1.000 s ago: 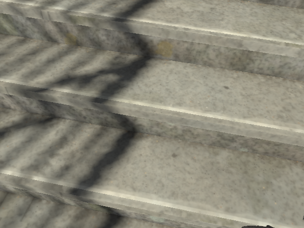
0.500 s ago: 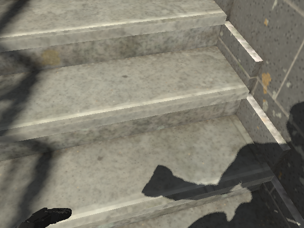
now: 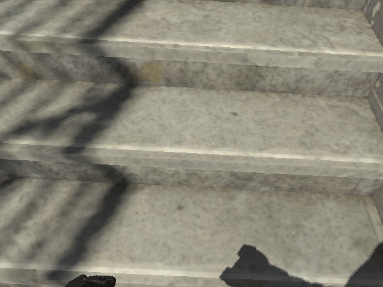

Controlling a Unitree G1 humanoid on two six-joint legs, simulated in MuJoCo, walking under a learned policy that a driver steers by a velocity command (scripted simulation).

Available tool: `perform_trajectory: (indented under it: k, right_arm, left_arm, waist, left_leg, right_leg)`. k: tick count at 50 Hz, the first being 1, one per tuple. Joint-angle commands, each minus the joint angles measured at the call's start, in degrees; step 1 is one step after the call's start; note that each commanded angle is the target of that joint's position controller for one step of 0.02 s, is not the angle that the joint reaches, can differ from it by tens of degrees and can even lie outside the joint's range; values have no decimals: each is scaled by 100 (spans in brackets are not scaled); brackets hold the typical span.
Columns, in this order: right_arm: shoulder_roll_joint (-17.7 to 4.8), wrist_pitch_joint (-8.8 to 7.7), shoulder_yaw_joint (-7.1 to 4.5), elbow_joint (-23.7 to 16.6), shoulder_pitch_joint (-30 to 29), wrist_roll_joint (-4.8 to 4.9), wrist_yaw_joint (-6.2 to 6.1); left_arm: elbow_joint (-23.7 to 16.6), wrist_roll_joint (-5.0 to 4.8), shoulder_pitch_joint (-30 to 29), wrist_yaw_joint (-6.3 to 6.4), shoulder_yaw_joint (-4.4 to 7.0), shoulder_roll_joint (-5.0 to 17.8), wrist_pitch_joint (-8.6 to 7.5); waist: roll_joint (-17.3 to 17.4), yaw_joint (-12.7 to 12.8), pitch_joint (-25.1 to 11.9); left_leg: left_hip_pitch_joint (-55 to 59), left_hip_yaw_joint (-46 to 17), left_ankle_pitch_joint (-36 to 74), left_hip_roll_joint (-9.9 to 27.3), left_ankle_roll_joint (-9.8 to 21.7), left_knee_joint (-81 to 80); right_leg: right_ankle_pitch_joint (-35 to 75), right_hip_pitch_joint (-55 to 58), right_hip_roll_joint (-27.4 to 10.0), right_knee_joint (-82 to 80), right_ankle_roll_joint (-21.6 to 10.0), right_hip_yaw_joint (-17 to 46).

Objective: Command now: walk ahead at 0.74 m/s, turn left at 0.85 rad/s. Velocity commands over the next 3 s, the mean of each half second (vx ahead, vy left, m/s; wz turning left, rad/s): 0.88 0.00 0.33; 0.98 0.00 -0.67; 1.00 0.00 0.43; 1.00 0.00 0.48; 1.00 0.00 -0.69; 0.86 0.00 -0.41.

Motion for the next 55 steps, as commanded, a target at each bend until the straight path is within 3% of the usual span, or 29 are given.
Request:
perform_trajectory:
  k: [1, 3, 4, 5, 6, 8, 12, 15, 17, 19, 20, 21, 22, 25, 27, 29, 32, 34, 36, 37, 38, 39, 40, 41, 43, 48, 50, 53, 55]
  right_arm:
    - [-970, -70, -373, -790, -1506, -9, -92]
    - [-633, -90, -348, -935, -1949, -201, -34]
    - [275, -176, -146, -958, -1759, -206, 36]
    - [977, -235, 163, -1342, -1367, -105, -8]
    - [59, -185, -11, -1297, -876, -133, 17]
    - [-28, 88, 101, -1682, -2368, -352, -99]
    - [702, 211, 455, -2074, -4024, -215, 106]
    - [441, 376, 534, -2120, -3532, -172, 253]
    - [142, 401, 419, -1726, -2082, 68, 142]
    - [-481, 661, 114, -1420, -760, -46, 7]
    - [-931, 607, -121, -1082, -291, -190, 59]
    - [-1632, 477, -375, -845, -551, -274, 74]
    - [-1279, 406, -382, -760, -544, -381, 35]
    - [175, 19, 6, 554, -599, -259, 130]
    - [726, -156, 223, 866, -596, -353, 54]
    - [306, -344, 175, 1317, -601, -315, 150]
    - [45, -408, 331, 1374, -577, -30, 150]
    - [-565, -463, 318, 921, -896, 381, -82]
    - [-2118, -731, -165, 594, -1405, 556, -198]
    - [-2102, -717, -239, 271, -1574, 564, -106]
    - [-1655, -657, -227, 77, -1489, 476, 68]
    - [-672, -585, -32, -238, -1587, -76, 307]
    - [-223, -527, 96, -906, -1212, -423, 436]
    - [-80, -515, 184, -1245, -1628, -531, 408]
    - [759, -529, 581, -1815, -2115, -581, 227]
    - [920, -214, 819, -2380, -3099, -335, 38]
    - [501, 16, 849, -2764, -3428, -111, -76]
    - [-70, 99, 485, -1814, -1475, 115, -115]
    - [-971, 51, 146, -1269, 199, 198, -92]
  left_arm:
    - [-627, -195, 296, 44, 254, 665, -258]
    - [264, -411, 2407, 280, 552, 1037, -311]
    - [653, -58, 2050, 296, 390, 791, -312]
    - [437, 266, 1613, 195, 245, 662, -264]
    - [377, 476, 1823, 213, 462, 909, -129]
    - [594, 281, 1348, 136, 390, 394, -467]
    - [1902, -28, 2443, -48, 270, -147, -773]
    - [1917, -319, 2040, 106, 331, 254, -671]
    - [1560, -562, 1807, 272, 504, 1201, -879]
    - [1128, -642, 1202, 138, 821, 1982, -1043]
    - [919, -638, 895, 50, 917, 1870, -1017]
    - [553, -576, 1023, -135, 735, 715, -1009]
    - [156, -369, 627, -112, 749, 494, -1006]
    - [-422, 82, 307, -63, 269, -746, -543]
    - [-270, -148, 641, -61, 146, -748, -282]
    - [-779, -182, -388, 96, -36, -1073, -62]
    - [-1190, -247, -1127, 240, -133, -545, 153]
    - [-332, -213, 242, 31, 75, 151, 157]
    - [-8, -246, 1761, 46, 229, 443, 226]
    - [164, -205, 2249, 9, 346, 839, 138]
    - [349, -255, 2475, -99, 493, 1104, 73]
    - [477, -257, 1309, -192, 712, 1255, -1]
    - [232, -159, 450, -55, 745, 1414, 137]
    - [201, -213, 490, 29, 694, 1153, 123]
    - [1005, -48, 1565, -51, 629, 949, -97]
    - [1446, 32, 1660, 11, 453, 510, -405]
    - [1512, -209, 1763, 149, 487, 553, -391]
    - [1043, -520, 1254, 333, 844, 1848, -596]
    - [617, -421, 445, 258, 1120, 2172, -776]
  waist:
    - [847, 1203, 132]
    - [-329, 2178, -192]
    - [-953, 1344, 454]
    - [-1427, 551, 76]
    - [-1650, 584, -1188]
    - [-850, 598, 613]
    - [109, 566, 2275]
    - [6, 26, 1265]
    - [-534, -524, -173]
    - [-969, -1441, -1481]
    - [-556, -1580, -1731]
    - [1255, -978, -2055]
    - [-231, -838, -2230]
    - [-245, 271, 624]
    - [-201, 680, 1289]
    - [-5, 991, 1974]
    - [132, 1174, 1785]
    - [259, 1538, 163]
    - [1264, 2358, -1327]
    - [1043, 2456, -1895]
    - [623, 2319, -1883]
    - [-791, 1433, -772]
    - [-1194, 661, -940]
    - [-82, 838, -678]
    - [305, 541, 847]
    - [117, 305, 1851]
    - [104, 364, 1543]
    - [-273, -515, -1173]
    - [263, -1593, -2020]
  left_leg:
    - [-541, -1068, 1350, 853, 697, -112]
    - [-1210, 588, 3140, -208, 278, 3728]
    - [-3721, 948, -699, -474, 196, 5817]
    - [-5236, 886, -1196, -455, 237, 7673]
    - [-5582, 1102, -1116, -155, 97, 9026]
    - [-6834, 1253, -996, 214, -85, 10459]
    - [-7188, 1665, -1491, 18, 484, 9485]
    - [-3908, 3145, -1238, 231, 511, 6780]
    - [-278, 3677, -782, -446, 263, 5310]
    - [833, 2774, -858, -394, 352, 3472]
    - [2115, 1658, -54, 69, 731, 2285]
    - [2716, -1942, 2176, 2258, 1462, 470]
    - [2662, -2527, 2110, 2537, 1464, -71]
    - [1071, -408, 552, 2253, 919, -324]
    - [73, 1049, 1133, 1942, 550, -757]
    - [-761, 1977, 528, 1985, 246, -1652]
    - [-2132, 3248, 3275, 1508, 55, -3184]
    - [-1652, 3745, 8870, 1242, 244, -2450]
    - [505, 3409, 12829, 2081, 399, -403]
    - [987, 3245, 12912, 2137, 459, 960]
    - [968, 3063, 10817, 1874, 536, 2904]
    - [-788, 2601, 2412, 785, 101, 5115]
    - [-3166, 1801, 1080, 101, -285, 8104]
    - [-4190, 1517, 960, 175, -288, 9776]
    - [-5767, 1723, 249, 368, -111, 10943]
    - [-5881, 2513, -1392, 706, -47, 9510]
    - [-3148, 3173, -940, 828, -167, 6497]
    - [296, 3325, -352, 123, 38, 5157]
    - [1192, 2530, 172, 199, 656, 2347]
  right_leg:
    - [-400, 1741, -216, -2528, -250, 675]
    - [2452, 4451, -414, -5387, -106, -201]
    - [3435, 5263, -847, -4360, -18, 139]
    - [8184, 5637, -2010, -2739, 214, 1458]
    - [6423, 6348, -2524, -3507, -342, 2421]
    - [193, 4676, -2586, -5564, -1197, 2933]
    - [3285, 3400, -1346, -5815, -156, 508]
    - [8370, 2320, -959, -6692, -215, -741]
    - [14288, 1896, -1320, -5496, -564, -557]
    - [15341, 3068, -1717, -2669, -559, -9]
    - [11409, 2079, -1008, -176, -485, 244]
    - [2128, 183, 789, 3592, -411, 577]
    - [2519, -591, 689, 5526, -680, 1722]
    - [1568, -3101, -4, 7106, -1086, 912]
    - [1060, -3049, 122, 6977, -1041, 1025]
    - [73, -3611, 178, 6798, -1070, 868]
    - [715, -1454, 152, 3370, -909, -449]
    - [1459, 1378, 737, 2273, -791, -1425]
    - [1112, 2148, 583, 1343, -784, -1218]
    - [872, 2751, 828, 186, -750, -979]
    - [898, 3278, 1025, -1957, -909, -204]
    - [1786, 3325, 755, -3130, -1276, 1124]
    - [2446, 4000, -173, -3733, -2270, 3862]
    - [752, 3659, -434, -4395, -2462, 4729]
    - [1319, 3125, -349, -4588, -1872, 3886]
    - [2419, 1119, 24, -5362, -1101, 1930]
    - [4583, 46, -155, -7000, -1213, 1538]
    - [13227, 1839, -739, -4906, -912, 850]
    - [14265, 2926, -633, -902, -93, 794]
Next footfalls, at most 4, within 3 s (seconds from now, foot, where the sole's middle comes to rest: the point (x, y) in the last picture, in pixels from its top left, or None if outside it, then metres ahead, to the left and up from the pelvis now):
0.08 right None -0.01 -0.14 -0.78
0.40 left None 0.30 0.03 -0.62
0.76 right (218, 231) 0.56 -0.11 -0.46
1.12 left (197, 121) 0.84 -0.06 -0.29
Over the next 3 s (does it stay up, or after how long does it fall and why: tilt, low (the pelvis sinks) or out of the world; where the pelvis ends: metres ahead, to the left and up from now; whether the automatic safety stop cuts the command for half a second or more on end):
stays up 2.45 -0.13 0.79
